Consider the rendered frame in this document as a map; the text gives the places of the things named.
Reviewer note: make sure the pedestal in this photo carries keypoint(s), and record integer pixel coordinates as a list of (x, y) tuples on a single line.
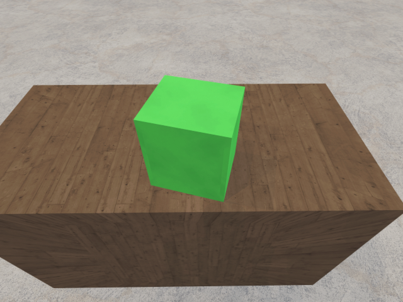
[(77, 209)]

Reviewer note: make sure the carton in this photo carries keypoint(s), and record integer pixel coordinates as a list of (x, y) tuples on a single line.
[(187, 131)]

